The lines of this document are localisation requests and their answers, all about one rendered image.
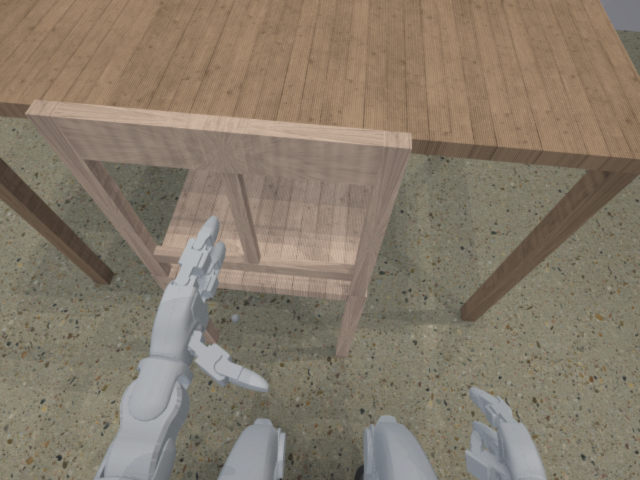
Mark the robot thigh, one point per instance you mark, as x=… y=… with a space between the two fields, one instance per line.
x=391 y=452
x=258 y=454

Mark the table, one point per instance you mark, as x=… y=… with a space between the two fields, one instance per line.
x=543 y=82

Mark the left robot forearm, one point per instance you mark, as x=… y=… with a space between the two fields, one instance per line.
x=152 y=410

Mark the chair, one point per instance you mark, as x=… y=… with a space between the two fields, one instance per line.
x=294 y=201

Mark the left robot thigh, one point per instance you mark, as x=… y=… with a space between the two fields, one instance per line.
x=258 y=454

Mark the robot left hand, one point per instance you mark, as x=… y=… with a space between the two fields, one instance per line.
x=183 y=307

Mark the right robot thigh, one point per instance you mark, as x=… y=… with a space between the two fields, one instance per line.
x=391 y=452

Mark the robot right hand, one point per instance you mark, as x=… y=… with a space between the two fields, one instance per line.
x=512 y=452

